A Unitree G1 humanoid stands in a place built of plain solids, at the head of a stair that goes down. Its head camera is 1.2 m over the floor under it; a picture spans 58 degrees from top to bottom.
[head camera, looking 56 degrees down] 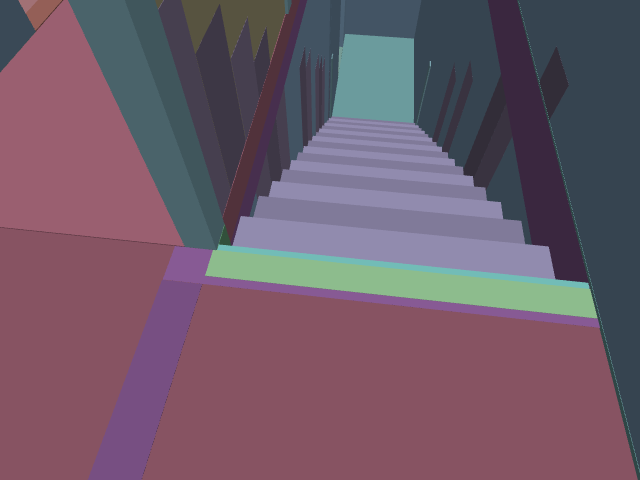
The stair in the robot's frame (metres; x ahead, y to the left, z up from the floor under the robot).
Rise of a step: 0.18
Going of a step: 0.26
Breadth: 1.20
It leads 7 degrees to the right of straight ahead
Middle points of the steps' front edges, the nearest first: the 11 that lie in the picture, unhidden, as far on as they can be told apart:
0.72 -0.25 0.00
0.98 -0.28 -0.18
1.23 -0.31 -0.36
1.49 -0.34 -0.54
1.74 -0.37 -0.72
1.99 -0.40 -0.90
2.25 -0.43 -1.08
2.50 -0.46 -1.26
2.76 -0.50 -1.44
3.01 -0.53 -1.62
3.27 -0.56 -1.80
